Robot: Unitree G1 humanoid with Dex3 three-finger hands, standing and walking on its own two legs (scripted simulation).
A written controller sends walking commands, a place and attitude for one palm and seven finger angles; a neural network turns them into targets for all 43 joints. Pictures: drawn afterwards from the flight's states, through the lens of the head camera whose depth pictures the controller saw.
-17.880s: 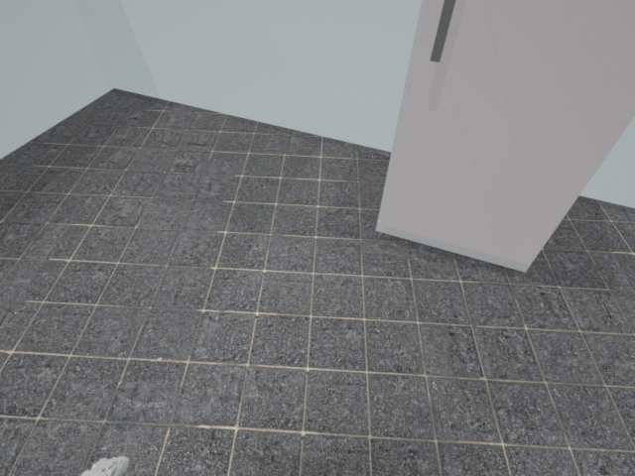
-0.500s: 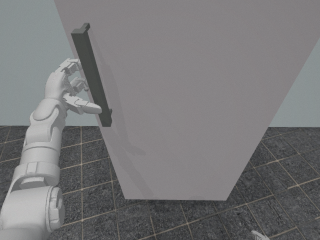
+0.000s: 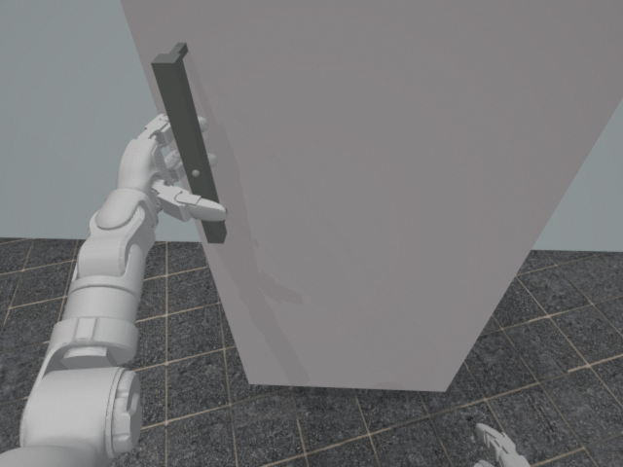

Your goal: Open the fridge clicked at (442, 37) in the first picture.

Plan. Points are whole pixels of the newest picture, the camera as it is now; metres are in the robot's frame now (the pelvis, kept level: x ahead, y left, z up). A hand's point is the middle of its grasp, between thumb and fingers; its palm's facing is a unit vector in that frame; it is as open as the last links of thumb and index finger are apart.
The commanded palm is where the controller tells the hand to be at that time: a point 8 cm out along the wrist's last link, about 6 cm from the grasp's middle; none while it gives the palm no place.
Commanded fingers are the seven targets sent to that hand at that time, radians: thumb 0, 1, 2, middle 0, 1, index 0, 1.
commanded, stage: move the hooked fingers beside the handle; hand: left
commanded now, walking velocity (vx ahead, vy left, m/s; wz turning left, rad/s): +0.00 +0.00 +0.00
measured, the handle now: (201, 156) +0.47 +0.18 +0.18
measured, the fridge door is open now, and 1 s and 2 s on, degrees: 0 0 0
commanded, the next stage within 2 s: none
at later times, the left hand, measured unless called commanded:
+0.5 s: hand (168, 179) +0.41 +0.20 +0.19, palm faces +0.04 -1.00 -0.01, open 14.0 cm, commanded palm +0.38 +0.25 +0.19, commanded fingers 0.00 -0.50 0.30 -0.30 -1.20 -0.30 -1.20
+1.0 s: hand (147, 180) +0.40 +0.22 +0.20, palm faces +0.02 -1.00 -0.01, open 14.0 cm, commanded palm +0.37 +0.28 +0.19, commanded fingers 0.00 -0.50 0.30 -0.30 -1.20 -0.30 -1.20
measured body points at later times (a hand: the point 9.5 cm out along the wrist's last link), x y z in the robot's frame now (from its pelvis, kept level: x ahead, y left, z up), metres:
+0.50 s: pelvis +0.01 +0.00 +0.00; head +0.00 -0.02 +0.45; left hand +0.40 +0.25 +0.19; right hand +0.14 -0.27 -0.10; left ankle +0.04 +0.12 -0.74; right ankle -0.05 -0.10 -0.74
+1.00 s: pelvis +0.00 +0.00 +0.00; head +0.00 -0.01 +0.45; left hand +0.39 +0.28 +0.20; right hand +0.13 -0.25 -0.10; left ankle +0.04 +0.12 -0.74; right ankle -0.05 -0.10 -0.74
